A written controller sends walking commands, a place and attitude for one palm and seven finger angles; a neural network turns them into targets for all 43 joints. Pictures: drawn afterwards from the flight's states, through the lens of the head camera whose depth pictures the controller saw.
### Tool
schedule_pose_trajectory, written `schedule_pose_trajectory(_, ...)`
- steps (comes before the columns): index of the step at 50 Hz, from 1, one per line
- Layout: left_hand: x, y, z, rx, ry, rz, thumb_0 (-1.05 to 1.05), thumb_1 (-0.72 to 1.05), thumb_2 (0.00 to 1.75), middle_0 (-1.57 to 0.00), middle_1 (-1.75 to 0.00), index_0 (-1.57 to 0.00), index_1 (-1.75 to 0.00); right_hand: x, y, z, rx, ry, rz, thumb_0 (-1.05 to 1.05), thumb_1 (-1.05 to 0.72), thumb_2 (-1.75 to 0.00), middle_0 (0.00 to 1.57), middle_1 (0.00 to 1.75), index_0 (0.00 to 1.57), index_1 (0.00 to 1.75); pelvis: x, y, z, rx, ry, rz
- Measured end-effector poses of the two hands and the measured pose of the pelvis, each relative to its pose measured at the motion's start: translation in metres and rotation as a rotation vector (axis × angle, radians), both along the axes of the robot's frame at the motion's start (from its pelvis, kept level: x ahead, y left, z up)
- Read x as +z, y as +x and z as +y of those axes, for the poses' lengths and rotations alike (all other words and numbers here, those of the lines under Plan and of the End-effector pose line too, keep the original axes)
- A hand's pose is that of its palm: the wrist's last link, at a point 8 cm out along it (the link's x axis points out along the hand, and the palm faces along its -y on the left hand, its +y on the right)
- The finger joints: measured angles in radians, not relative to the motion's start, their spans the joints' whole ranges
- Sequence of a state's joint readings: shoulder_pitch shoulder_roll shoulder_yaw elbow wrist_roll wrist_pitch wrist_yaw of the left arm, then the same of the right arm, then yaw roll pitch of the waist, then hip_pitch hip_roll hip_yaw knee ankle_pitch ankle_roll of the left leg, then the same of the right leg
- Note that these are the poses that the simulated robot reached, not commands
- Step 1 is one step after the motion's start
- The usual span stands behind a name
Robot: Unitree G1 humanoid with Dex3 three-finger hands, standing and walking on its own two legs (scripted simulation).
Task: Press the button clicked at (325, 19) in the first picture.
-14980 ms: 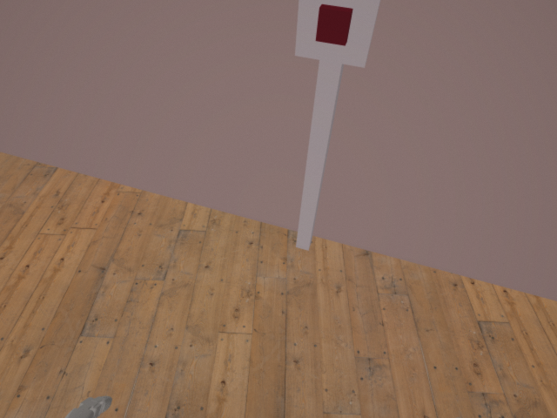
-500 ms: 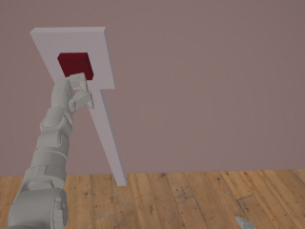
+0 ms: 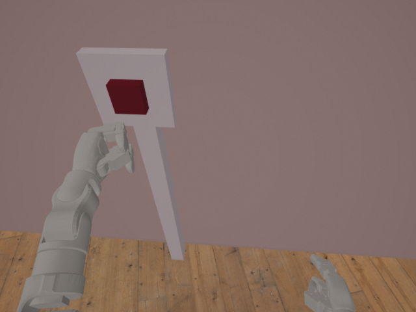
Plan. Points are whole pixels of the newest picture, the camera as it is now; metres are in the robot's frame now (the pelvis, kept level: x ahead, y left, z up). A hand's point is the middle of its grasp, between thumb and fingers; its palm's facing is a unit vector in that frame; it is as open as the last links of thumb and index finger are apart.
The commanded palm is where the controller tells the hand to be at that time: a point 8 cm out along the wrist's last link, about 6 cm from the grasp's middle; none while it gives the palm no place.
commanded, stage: draw the hand back to the body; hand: left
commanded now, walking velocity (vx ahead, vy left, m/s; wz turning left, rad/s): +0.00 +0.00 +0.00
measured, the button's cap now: (129, 96) +0.50 +0.22 +0.19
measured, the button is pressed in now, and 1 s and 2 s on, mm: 0 0 0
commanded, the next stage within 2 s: step back with the hand held close in 1.46 s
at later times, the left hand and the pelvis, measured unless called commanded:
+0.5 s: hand (97, 186) +0.27 +0.21 +0.16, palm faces +0.05 -1.00 -0.02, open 3.1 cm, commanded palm +0.23 +0.26 +0.17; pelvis -0.01 +0.00 +0.00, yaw -1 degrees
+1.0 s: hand (58, 207) +0.22 +0.25 +0.16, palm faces +0.33 -0.89 -0.31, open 3.1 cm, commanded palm +0.17 +0.29 +0.18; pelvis +0.01 +0.03 +0.01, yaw -3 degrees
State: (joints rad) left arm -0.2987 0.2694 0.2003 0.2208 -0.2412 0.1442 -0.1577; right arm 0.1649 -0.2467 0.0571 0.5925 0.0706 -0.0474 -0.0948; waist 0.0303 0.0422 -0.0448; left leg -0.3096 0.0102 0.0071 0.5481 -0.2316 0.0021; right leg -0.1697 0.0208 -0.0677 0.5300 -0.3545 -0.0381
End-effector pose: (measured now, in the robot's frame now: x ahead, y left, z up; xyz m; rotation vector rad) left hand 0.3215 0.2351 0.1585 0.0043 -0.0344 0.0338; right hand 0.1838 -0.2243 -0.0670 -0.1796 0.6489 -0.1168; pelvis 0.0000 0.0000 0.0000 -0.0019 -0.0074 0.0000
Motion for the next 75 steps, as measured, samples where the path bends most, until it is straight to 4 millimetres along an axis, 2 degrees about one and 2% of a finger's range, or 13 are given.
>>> schedule_pose_trajectory(4,0.003,0.004,-0.003,-0.008,-0.002,0.005,0.02,0.9,0.9,-1.31,-1.5,-1.3,-1.5,-0.005,-0.014,-0.003,-0.02,0.01,0.028,0.01,-0.91,-0.9,0.2,0.3,0.2,0.3,0.001,-0.002,-0.002,-0.01,0.003,-0.001)
schedule_pose_trajectory(7,0.003,-0.002,-0.001,-0.006,0.003,0.011,0.02,0.9,0.9,-1.3,-1.5,-1.3,-1.5,-0.009,-0.027,-0.007,-0.045,0.023,0.044,0.01,-0.91,-0.9,0.2,0.3,0.2,0.3,0.002,-0.002,-0.002,-0.023,0.006,-0.004)
schedule_pose_trajectory(11,0.0,-0.019,0.005,0.003,0.001,0.007,0.02,0.9,0.9,-1.3,-1.5,-1.3,-1.5,-0.012,-0.04,-0.013,-0.068,0.025,0.06,0.01,-0.91,-0.9,0.2,0.3,0.2,0.3,0.002,-0.001,-0.002,-0.034,0.009,-0.013)
schedule_pose_trajectory(15,-0.001,-0.042,0.016,0.03,0.011,-0.008,0.02,0.9,0.9,-1.3,-1.5,-1.3,-1.5,-0.01,-0.046,-0.019,-0.074,0.01,0.059,0.01,-0.91,-0.9,0.2,0.3,0.2,0.3,0.002,-0.003,-0.003,-0.035,0.007,-0.027)
schedule_pose_trajectory(19,0.001,-0.061,0.024,0.046,0.023,-0.026,0.02,0.9,0.9,-1.3,-1.5,-1.3,-1.5,-0.006,-0.042,-0.02,-0.062,-0.008,0.031,0.01,-0.91,-0.9,0.2,0.3,0.2,0.3,0.002,-0.008,-0.002,-0.027,0.002,-0.039)
schedule_pose_trajectory(25,0.005,-0.08,0.024,0.016,0.022,-0.035,0.02,0.9,0.9,-1.31,-1.5,-1.3,-1.5,0.005,-0.027,-0.01,-0.031,-0.012,-0.046,0.01,-0.91,-0.9,0.2,0.3,0.2,0.3,0.003,-0.015,0.002,-0.015,-0.004,-0.049)
schedule_pose_trajectory(30,0.01,-0.098,0.029,0.151,0.189,-0.095,0.02,0.9,0.9,-1.31,-1.5,-1.3,-1.5,0.014,-0.018,0.003,0.007,-0.019,-0.076,0.01,-0.91,-0.9,0.2,0.3,0.2,0.3,0.006,-0.018,0.005,-0.024,-0.011,-0.059)
schedule_pose_trajectory(35,0.003,-0.117,0.036,0.232,0.245,-0.104,0.02,0.89,0.9,-1.31,-1.5,-1.3,-1.5,0.01,-0.018,0.015,0.04,-0.025,-0.022,0.01,-0.91,-0.9,0.2,0.3,0.2,0.3,0.01,-0.016,0.01,-0.029,-0.012,-0.066)
schedule_pose_trajectory(39,0.008,-0.127,0.042,0.269,0.281,-0.122,0.02,0.89,0.9,-1.31,-1.5,-1.3,-1.5,0.003,-0.02,0.023,0.051,-0.025,0.024,0.01,-0.91,-0.9,0.2,0.3,0.2,0.3,0.012,-0.011,0.016,-0.032,-0.011,-0.074)
schedule_pose_trajectory(45,0.018,-0.133,0.05,0.287,0.325,-0.156,0.02,0.89,0.9,-1.31,-1.5,-1.31,-1.5,-0.002,-0.018,0.031,0.039,-0.011,0.056,0.01,-0.91,-0.9,0.2,0.3,0.2,0.3,0.012,-0.001,0.023,-0.04,-0.008,-0.08)
schedule_pose_trajectory(53,0.016,-0.142,0.058,0.289,0.363,-0.125,0.02,0.89,0.9,-1.31,-1.5,-1.3,-1.5,0.003,-0.009,0.03,0.023,-0.016,0.05,0.01,-0.91,-0.9,0.2,0.3,0.2,0.3,0.012,0.01,0.028,-0.05,-0.007,-0.074)
schedule_pose_trajectory(63,0.023,-0.161,0.069,0.335,0.419,-0.114,0.02,0.89,0.9,-1.31,-1.5,-1.31,-1.49,0.008,0.007,0.029,0.035,-0.03,0.022,0.01,-0.91,-0.9,0.2,0.3,0.2,0.3,0.011,0.016,0.028,-0.043,-0.007,-0.067)
schedule_pose_trajectory(75,0.021,-0.159,0.06,0.343,0.396,-0.112,0.02,0.89,0.9,-1.31,-1.5,-1.31,-1.49,0.007,0.008,0.031,0.05,-0.022,0.022,0.01,-0.91,-0.9,0.2,0.3,0.2,0.3,0.011,0.015,0.022,-0.038,-0.006,-0.067)
